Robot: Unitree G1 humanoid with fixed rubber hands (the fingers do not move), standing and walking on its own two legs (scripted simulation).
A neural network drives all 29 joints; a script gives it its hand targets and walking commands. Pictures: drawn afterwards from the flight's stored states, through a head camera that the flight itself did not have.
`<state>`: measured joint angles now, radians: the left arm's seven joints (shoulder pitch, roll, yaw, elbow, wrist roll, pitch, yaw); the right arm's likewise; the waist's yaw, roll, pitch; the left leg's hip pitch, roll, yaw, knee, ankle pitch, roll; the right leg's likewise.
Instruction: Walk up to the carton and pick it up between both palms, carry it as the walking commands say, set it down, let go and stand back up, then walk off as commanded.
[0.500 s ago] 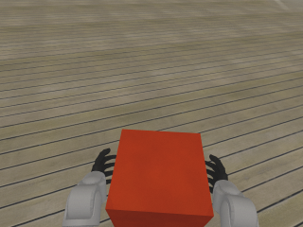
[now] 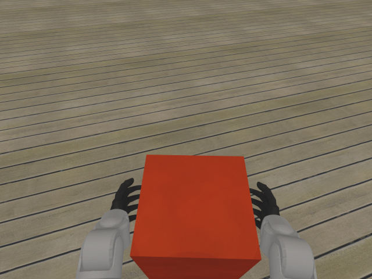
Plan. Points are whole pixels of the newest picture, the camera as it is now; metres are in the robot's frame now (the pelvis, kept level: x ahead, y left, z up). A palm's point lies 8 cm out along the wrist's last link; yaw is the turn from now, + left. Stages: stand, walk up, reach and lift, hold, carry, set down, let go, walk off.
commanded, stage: carry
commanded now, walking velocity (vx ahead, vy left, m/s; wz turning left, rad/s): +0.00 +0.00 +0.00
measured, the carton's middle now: (193, 222) +0.28 +0.00 -0.02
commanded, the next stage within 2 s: none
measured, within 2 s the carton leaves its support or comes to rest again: neither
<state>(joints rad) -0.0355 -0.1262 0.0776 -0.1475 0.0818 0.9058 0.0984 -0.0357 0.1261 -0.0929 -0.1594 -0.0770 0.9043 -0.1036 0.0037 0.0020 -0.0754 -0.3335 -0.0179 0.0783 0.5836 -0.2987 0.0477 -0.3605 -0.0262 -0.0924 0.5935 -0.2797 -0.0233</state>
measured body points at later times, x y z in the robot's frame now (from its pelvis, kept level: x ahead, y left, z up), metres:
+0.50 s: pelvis +0.00 -0.03 +0.00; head +0.00 -0.04 +0.45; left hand +0.26 +0.13 +0.02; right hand +0.27 -0.18 +0.02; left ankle +0.00 +0.09 -0.73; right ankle +0.02 -0.10 -0.73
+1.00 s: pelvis +0.00 -0.06 +0.00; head +0.02 -0.07 +0.45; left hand +0.27 +0.09 +0.01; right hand +0.28 -0.21 +0.01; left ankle +0.00 +0.09 -0.73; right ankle +0.02 -0.10 -0.73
